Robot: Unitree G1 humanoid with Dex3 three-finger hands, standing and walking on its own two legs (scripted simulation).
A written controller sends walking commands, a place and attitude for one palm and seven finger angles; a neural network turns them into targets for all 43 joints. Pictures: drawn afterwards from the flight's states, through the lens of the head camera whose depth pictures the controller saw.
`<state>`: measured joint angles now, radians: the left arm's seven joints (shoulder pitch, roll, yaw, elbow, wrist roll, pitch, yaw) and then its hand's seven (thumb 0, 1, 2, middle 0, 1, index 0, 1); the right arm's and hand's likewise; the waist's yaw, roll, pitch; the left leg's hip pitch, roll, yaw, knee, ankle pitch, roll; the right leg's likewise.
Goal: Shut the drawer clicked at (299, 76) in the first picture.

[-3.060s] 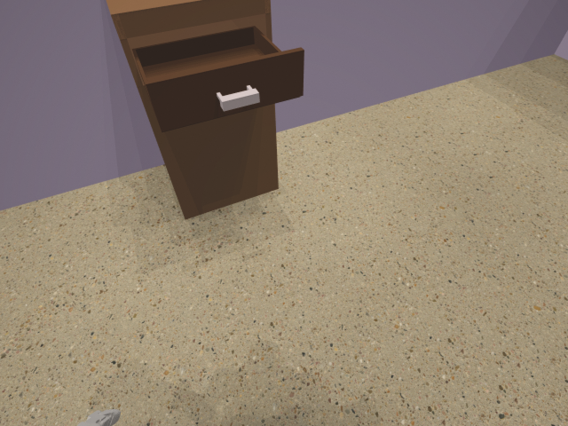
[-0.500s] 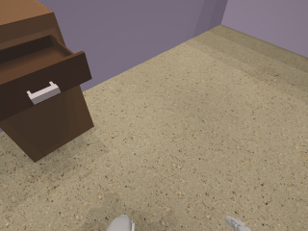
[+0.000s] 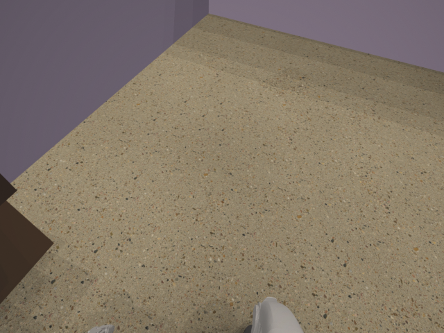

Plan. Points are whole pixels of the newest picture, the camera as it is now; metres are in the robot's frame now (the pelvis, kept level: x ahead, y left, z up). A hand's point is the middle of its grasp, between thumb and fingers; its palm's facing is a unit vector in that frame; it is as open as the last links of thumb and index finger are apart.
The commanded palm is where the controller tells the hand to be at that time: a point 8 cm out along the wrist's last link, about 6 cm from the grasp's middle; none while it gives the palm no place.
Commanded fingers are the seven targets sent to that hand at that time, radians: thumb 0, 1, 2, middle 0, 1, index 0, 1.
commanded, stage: walk to a spot facing it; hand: left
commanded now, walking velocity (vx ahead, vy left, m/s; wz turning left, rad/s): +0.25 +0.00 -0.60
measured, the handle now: out of the picture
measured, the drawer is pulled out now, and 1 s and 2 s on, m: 0.30 0.30 0.30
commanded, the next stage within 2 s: turn to face it in 0.18 s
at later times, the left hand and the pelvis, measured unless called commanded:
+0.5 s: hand (171, 268) +0.27 +0.12 -0.16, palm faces -0.12 -0.97 -0.23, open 7.3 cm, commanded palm none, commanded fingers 0.00 0.90 0.90 -0.20 -0.30 -0.20 -0.30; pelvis +0.15 -0.05 +0.00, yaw -8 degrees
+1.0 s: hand (134, 299) +0.21 +0.19 -0.17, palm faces +0.19 -0.95 -0.25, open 7.4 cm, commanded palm none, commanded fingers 0.00 0.90 0.90 -0.20 -0.30 -0.20 -0.30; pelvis +0.18 -0.03 +0.00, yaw +7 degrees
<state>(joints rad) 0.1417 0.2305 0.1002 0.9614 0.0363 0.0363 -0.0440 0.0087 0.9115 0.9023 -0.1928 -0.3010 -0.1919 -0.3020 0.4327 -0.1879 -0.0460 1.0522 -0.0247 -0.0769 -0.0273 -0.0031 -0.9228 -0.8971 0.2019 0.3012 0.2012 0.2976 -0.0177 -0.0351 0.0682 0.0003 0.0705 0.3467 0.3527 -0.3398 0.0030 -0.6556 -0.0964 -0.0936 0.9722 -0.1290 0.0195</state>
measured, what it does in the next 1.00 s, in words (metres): walks ahead: right foot, then left foot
